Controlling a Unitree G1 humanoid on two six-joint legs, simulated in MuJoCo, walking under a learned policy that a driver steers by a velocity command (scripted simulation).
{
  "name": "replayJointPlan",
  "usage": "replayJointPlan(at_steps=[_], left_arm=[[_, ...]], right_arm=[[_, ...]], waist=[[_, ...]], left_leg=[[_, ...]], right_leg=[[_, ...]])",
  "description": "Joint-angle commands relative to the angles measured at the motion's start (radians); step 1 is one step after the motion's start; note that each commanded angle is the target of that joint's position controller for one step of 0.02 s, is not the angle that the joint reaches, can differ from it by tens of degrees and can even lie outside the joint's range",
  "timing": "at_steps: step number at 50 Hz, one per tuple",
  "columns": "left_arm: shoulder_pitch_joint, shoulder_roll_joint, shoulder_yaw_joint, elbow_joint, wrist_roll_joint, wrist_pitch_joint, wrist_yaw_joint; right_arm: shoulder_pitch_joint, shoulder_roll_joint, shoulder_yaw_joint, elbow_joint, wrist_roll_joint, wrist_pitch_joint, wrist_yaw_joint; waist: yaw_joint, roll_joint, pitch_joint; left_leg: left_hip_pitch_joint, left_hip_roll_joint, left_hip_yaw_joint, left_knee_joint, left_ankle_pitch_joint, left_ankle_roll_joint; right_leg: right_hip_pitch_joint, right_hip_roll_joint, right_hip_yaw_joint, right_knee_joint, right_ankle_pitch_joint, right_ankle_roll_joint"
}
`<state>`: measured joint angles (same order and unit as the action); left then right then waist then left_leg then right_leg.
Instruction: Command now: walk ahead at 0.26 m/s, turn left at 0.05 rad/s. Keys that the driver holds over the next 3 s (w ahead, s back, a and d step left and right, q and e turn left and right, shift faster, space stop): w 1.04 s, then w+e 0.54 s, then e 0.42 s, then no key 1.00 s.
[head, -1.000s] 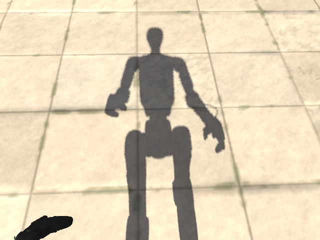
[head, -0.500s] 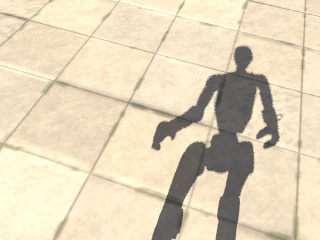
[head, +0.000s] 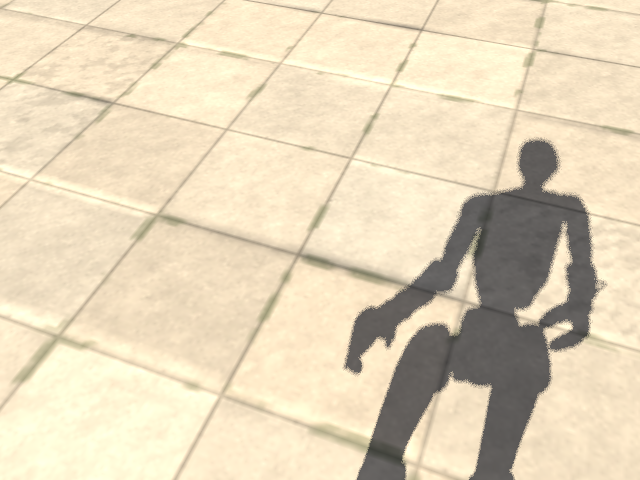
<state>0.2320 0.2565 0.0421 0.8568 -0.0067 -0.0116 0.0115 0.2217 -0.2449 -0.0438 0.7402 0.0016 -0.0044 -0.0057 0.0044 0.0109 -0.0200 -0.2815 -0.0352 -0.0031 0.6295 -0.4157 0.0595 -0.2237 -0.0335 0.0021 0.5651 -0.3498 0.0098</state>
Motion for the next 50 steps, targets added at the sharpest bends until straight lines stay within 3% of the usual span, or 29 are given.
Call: replayJointPlan(at_steps=[1, 3, 4, 5, 6, 7, 9, 12, 16, 19, 22, 24, 25, 26, 27, 28, 29, 30, 31, 32, 33, 35, 37, 43, 47, 50], left_arm=[[-0.021, 0.184, 0.041, -0.049, -0.016, -0.022, 0.009], [-0.104, 0.149, 0.03, -0.078, -0.021, -0.024, 0.003], [-0.143, 0.095, 0.014, -0.105, -0.02, -0.034, 0.001], [-0.17, 0.076, 0.009, -0.136, -0.017, -0.056, 0.003], [-0.198, 0.126, 0.022, -0.156, -0.022, -0.073, 0.005], [-0.156, 0.14, 0.031, -0.143, -0.033, -0.084, -0.002], [-0.135, 0.113, 0.025, -0.122, -0.029, -0.094, -0.019], [-0.175, 0.078, 0.018, -0.124, -0.016, -0.086, -0.046], [-0.293, 0.028, -0.007, -0.166, -0.012, -0.082, -0.061], [-0.345, 0.056, -0.004, -0.19, -0.02, -0.081, -0.067], [-0.336, 0.099, 0.009, -0.2, -0.02, -0.085, -0.071], [-0.2, 0.147, 0.035, -0.166, -0.013, -0.085, -0.063], [-0.033, 0.184, 0.058, -0.114, -0.014, -0.08, -0.053], [0.15, 0.255, 0.077, -0.079, -0.004, -0.073, -0.038], [0.181, 0.305, 0.078, -0.065, 0.007, -0.074, -0.049], [0.137, 0.213, 0.057, -0.069, -0.008, -0.076, -0.049], [0.064, 0.173, 0.045, -0.076, -0.009, -0.077, -0.045], [-0.001, 0.156, 0.039, -0.087, -0.003, -0.079, -0.045], [-0.045, 0.135, 0.035, -0.092, 0.01, -0.083, -0.048], [-0.068, 0.112, 0.028, -0.092, 0.023, -0.089, -0.049], [-0.074, 0.107, 0.028, -0.087, 0.022, -0.095, -0.05], [-0.06, 0.115, 0.03, -0.069, 0.01, -0.106, -0.048], [-0.031, 0.14, 0.035, -0.052, 0.008, -0.108, -0.039], [0.085, 0.18, 0.038, -0.012, -0.008, -0.09, -0.018], [0.166, 0.187, 0.038, 0.025, -0.011, -0.066, -0.017], [0.173, 0.203, 0.044, 0.038, -0.013, -0.047, -0.01]], right_arm=[[-0.041, -0.064, -0.029, -0.075, 0.017, -0.052, 0.009], [0.07, -0.079, -0.041, -0.025, 0.017, -0.065, 0.015], [0.147, -0.133, -0.059, 0.002, 0.01, -0.071, 0.013], [0.236, -0.209, -0.081, 0.016, 0.009, -0.077, 0.02], [0.274, -0.206, -0.076, 0.017, -0.001, -0.087, 0.025], [0.249, -0.17, -0.063, 0.012, -0.002, -0.097, 0.021], [0.21, -0.145, -0.053, 0.003, 0.002, -0.1, 0.017], [0.204, -0.109, -0.037, 0.009, 0.003, -0.082, 0.011], [0.237, -0.157, -0.045, 0.028, 0.007, -0.07, -0.007], [0.265, -0.181, -0.051, 0.051, 0.014, -0.072, -0.008], [0.25, -0.189, -0.056, 0.068, 0.022, -0.068, -0.008], [0.225, -0.205, -0.06, 0.07, 0.017, -0.058, -0.011], [0.223, -0.191, -0.054, 0.067, 0.011, -0.051, -0.015], [0.236, -0.149, -0.035, 0.041, -0.011, -0.05, -0.02], [0.371, -0.01, 0.0, 0.032, 0.006, -0.07, -0.011], [0.288, -0.12, -0.022, 0.04, 0.034, -0.09, -0.006], [0.18, -0.167, -0.036, 0.01, 0.053, -0.099, -0.002], [0.129, -0.164, -0.034, 0.002, 0.042, -0.104, -0.007], [0.109, -0.157, -0.039, 0.002, 0.022, -0.103, -0.012], [0.131, -0.145, -0.041, 0.009, 0.017, -0.092, -0.011], [0.151, -0.124, -0.038, 0.016, 0.017, -0.081, -0.011], [0.136, -0.107, -0.035, 0.012, 0.011, -0.063, -0.013], [0.056, -0.11, -0.034, -0.016, 0.001, -0.06, -0.016], [-0.16, -0.073, -0.012, -0.066, 0.006, -0.084, 0.006], [-0.274, -0.076, -0.005, -0.11, 0.016, -0.095, 0.033], [-0.275, -0.101, -0.01, -0.126, 0.017, -0.101, 0.05]], waist=[[-0.013, -0.213, 0.136], [-0.075, -0.154, 0.118], [-0.093, -0.008, 0.103], [-0.116, 0.208, 0.078], [-0.13, 0.23, 0.088], [-0.088, 0.146, 0.086], [-0.06, 0.056, 0.069], [-0.055, 0.073, 0.073], [-0.085, 0.074, 0.095], [-0.09, 0.099, 0.122], [-0.051, 0.102, 0.123], [0.035, 0.114, 0.021], [0.11, 0.104, -0.081], [0.165, -0.028, -0.226], [0.072, -0.316, -0.365], [0.107, -0.229, -0.278], [0.093, -0.17, -0.124], [0.059, -0.074, -0.058], [0.026, -0.055, -0.02], [-0.008, -0.078, -0.019], [-0.025, -0.096, -0.02], [-0.035, -0.087, 0.01], [-0.021, -0.062, 0.049], [0.06, -0.041, 0.081], [0.099, -0.046, 0.106], [0.069, -0.073, 0.085]], left_leg=[[-0.077, 0.017, 0.029, 0.009, -0.012, 0.029], [0.131, 0.03, -0.005, -0.144, 0.023, 0.058], [0.215, 0.116, -0.185, -0.239, -0.082, 0.097], [0.343, 0.289, -0.51, -0.395, -0.147, 0.187], [0.397, 0.394, -0.701, -0.446, -0.051, 0.269], [0.439, 0.396, -0.649, -0.413, 0.032, 0.264], [0.452, 0.348, -0.483, -0.418, 0.134, 0.206], [0.371, 0.263, -0.272, -0.469, 0.361, 0.152], [0.251, 0.212, -0.127, -0.498, 0.399, 0.134], [0.221, 0.247, -0.118, -0.512, 0.375, 0.129], [0.3, 0.289, -0.107, -0.459, 0.51, 0.101], [0.32, 0.262, -0.057, -0.273, 0.853, 0.066], [0.245, 0.219, -0.021, -0.079, 0.916, 0.038], [0.013, 0.161, 0.01, 0.254, 0.598, 0.001], [-0.318, -0.029, -0.056, 0.586, -0.136, -0.055], [-0.43, 0.016, -0.155, 0.7, -0.142, -0.043], [-0.491, 0.068, -0.118, 0.706, -0.05, -0.028], [-0.447, 0.119, -0.093, 0.661, 0.045, -0.022], [-0.399, 0.152, -0.088, 0.606, 0.105, -0.023], [-0.335, 0.178, -0.099, 0.577, 0.145, -0.021], [-0.302, 0.186, -0.096, 0.552, 0.161, -0.025], [-0.31, 0.197, -0.083, 0.497, 0.184, -0.042], [-0.382, 0.204, -0.077, 0.401, 0.269, -0.064], [-0.37, 0.156, -0.02, 0.031, 0.542, -0.074], [-0.402, 0.127, -0.01, -0.082, 0.504, -0.057], [-0.363, 0.101, -0.006, -0.132, 0.386, -0.019]], right_leg=[[-0.103, -0.253, 0.368, -0.345, -0.408, -0.198], [-0.217, -0.164, 0.229, -0.246, -0.27, -0.138], [-0.31, -0.056, 0.085, -0.048, -0.147, -0.073], [-0.457, 0.043, -0.042, 0.248, -0.059, -0.017], [-0.607, 0.042, 0.037, 0.449, -0.199, -0.024], [-0.674, -0.003, 0.079, 0.566, -0.175, -0.047], [-0.712, -0.061, 0.078, 0.573, -0.026, -0.08], [-0.612, -0.077, 0.023, 0.418, 0.118, -0.052], [-0.453, -0.026, -0.034, 0.123, 0.305, -0.003], [-0.364, -0.004, -0.035, 0.027, 0.365, -0.012], [-0.328, 0.003, -0.022, -0.029, 0.328, -0.06], [-0.126, 0.054, -0.064, -0.043, 0.291, -0.103], [0.1, 0.064, -0.071, -0.033, 0.289, -0.131], [0.41, -0.137, 0.167, -0.01, 0.24, -0.193], [0.64, -0.354, 0.708, -0.2, -0.098, -0.346], [0.569, -0.331, 0.775, -0.31, -0.238, -0.314], [0.433, -0.305, 0.611, -0.317, -0.18, -0.272], [0.285, -0.269, 0.49, -0.328, -0.041, -0.251], [0.168, -0.228, 0.4, -0.346, 0.068, -0.241], [0.099, -0.195, 0.338, -0.372, 0.124, -0.234], [0.06, -0.183, 0.304, -0.399, 0.15, -0.242], [0.006, -0.175, 0.242, -0.44, 0.196, -0.259], [0.006, -0.174, 0.205, -0.467, 0.238, -0.267], [0.085, -0.135, 0.086, -0.464, 0.333, -0.216], [0.223, -0.183, 0.093, -0.407, 0.367, -0.215], [0.319, -0.224, 0.106, -0.327, 0.505, -0.193]])
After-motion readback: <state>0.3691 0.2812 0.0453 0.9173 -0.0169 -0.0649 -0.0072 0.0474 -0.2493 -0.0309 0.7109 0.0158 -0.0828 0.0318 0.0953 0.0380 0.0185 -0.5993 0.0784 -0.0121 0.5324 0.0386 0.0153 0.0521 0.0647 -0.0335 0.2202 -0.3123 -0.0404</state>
